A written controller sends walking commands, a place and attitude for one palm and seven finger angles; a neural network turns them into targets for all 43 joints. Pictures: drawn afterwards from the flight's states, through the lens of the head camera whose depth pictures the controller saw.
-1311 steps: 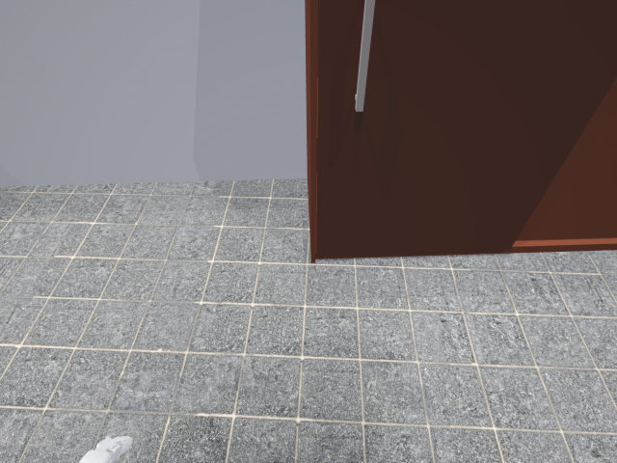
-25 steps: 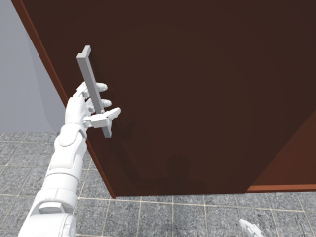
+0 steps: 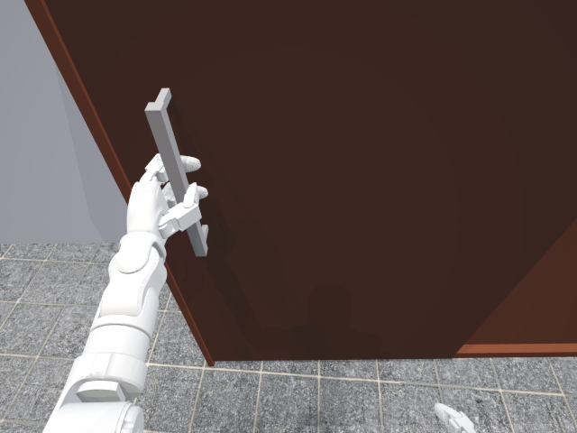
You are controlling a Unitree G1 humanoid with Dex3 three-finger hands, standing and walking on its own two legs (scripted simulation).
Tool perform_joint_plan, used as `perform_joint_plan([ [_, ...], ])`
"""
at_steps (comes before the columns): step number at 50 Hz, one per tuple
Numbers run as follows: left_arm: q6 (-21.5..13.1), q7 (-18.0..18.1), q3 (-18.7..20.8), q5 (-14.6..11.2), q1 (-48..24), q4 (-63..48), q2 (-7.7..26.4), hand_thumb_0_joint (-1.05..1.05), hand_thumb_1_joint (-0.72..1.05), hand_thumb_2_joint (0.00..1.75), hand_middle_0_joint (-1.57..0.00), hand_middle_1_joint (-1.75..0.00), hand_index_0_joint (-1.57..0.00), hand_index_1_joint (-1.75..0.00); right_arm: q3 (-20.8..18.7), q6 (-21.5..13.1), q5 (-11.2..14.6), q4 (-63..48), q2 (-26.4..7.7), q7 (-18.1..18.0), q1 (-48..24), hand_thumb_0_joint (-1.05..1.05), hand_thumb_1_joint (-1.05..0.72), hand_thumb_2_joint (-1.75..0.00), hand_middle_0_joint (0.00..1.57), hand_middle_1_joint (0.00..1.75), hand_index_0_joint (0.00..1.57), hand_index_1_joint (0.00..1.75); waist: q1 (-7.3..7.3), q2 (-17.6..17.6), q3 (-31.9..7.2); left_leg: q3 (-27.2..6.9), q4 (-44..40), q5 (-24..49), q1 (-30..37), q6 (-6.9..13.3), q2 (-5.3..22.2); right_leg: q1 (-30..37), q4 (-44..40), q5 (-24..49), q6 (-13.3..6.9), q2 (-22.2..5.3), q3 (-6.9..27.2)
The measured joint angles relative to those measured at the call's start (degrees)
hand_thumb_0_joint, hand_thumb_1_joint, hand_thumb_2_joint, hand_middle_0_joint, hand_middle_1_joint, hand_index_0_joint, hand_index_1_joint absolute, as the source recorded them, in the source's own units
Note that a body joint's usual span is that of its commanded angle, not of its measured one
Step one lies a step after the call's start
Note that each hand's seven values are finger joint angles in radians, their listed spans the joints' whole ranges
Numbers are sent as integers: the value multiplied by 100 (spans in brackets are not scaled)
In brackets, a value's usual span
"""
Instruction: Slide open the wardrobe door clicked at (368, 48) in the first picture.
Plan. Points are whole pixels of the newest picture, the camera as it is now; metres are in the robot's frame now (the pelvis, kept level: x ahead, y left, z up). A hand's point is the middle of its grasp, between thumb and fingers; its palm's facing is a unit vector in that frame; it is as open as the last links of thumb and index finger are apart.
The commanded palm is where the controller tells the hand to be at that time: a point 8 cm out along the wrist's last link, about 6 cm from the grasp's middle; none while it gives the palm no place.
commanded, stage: grip the handle and tug to test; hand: left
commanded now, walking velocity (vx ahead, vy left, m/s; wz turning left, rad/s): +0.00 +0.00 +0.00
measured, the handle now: (185, 185) +0.45 +0.18 +0.11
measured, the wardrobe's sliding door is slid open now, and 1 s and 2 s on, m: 0.00 0.00 0.04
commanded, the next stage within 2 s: tug the door sideways, standing still in 0.46 s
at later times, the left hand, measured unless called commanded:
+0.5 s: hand (194, 208) +0.39 +0.15 +0.12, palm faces +0.06 -1.00 -0.01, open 5.9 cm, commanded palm +0.33 +0.19 +0.12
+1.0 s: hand (197, 206) +0.39 +0.15 +0.13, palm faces +0.13 -0.99 -0.02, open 5.7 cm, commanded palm +0.36 +0.15 +0.12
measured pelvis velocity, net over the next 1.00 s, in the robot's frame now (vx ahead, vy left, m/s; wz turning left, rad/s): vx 0.02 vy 0.00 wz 0.05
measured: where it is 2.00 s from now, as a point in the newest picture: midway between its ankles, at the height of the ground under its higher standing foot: outside the picture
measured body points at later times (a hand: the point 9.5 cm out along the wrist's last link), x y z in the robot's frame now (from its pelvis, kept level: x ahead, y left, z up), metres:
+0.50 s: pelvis +0.03 +0.00 +0.00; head +0.03 -0.02 +0.45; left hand +0.38 +0.20 +0.13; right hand +0.15 -0.25 -0.09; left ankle +0.01 +0.09 -0.73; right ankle -0.03 -0.10 -0.73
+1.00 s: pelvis +0.02 +0.00 +0.00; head +0.04 -0.02 +0.45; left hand +0.38 +0.20 +0.13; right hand +0.18 -0.22 -0.11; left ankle +0.01 +0.09 -0.73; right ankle -0.03 -0.10 -0.73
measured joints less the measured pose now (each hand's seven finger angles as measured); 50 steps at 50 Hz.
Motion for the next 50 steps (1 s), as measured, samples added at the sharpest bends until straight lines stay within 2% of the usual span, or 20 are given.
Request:
perform_joint_plan([
  [12, 106, -12, 36, -33, 222, -284, 18, 1, 79, 82, -30, -136, -30, -134, -9, 40, -7, -72, -23, 20, -42, 1, -91, -90, 20, 30, 20, 30, 10, 17, -16, 22, -71, -11, 71, -25, 18, 50, -56, -8, -21, 22, 29],
  [23, 413, -64, 170, -134, 1097, -1306, 81, 1, 81, 81, -25, -136, -24, -135, -19, 65, -13, -303, -10, 60, -52, 1, -91, -90, 20, 30, 20, 30, -94, 19, -114, 159, -275, -90, 338, -51, 67, 261, -264, -17, -18, 78, 186],
  [31, 674, -156, 115, -171, 1536, -2041, 30, 2, 80, 81, -26, -135, -25, -134, -28, 161, -17, -357, -14, 0, -136, 1, -91, -90, 20, 30, 20, 30, -40, 12, -100, 132, -369, -148, 473, -57, 77, 397, -375, 26, 22, 95, 169],
  [39, 820, 50, -259, -13, 970, -1912, -194, 2, 76, 84, -33, -136, -34, -136, -70, 237, -45, -174, -29, -78, -326, 1, -91, -90, 20, 30, 20, 30, 189, 10, 59, -129, -216, -170, 280, -35, -45, 339, -290, -87, 25, -9, -73],
  [44, 865, 272, -399, 80, 648, -1568, -327, 2, 76, 85, -33, -136, -34, -138, -50, 272, -75, -136, 40, -63, -363, 1, -91, -90, 20, 30, 20, 30, 224, 67, 22, -254, -199, -99, 183, -23, -106, 257, -207, -53, 46, -49, -147],
  [50, 735, 451, -495, 156, 281, -1077, -363, 2, 78, 85, -31, -137, -30, -139, 41, 257, -91, -117, 123, -31, -347, 1, -91, -90, 20, 30, 20, 30, 223, 43, 36, -298, -33, -98, 71, -19, -152, 207, -103, -175, 17, -89, -182],
])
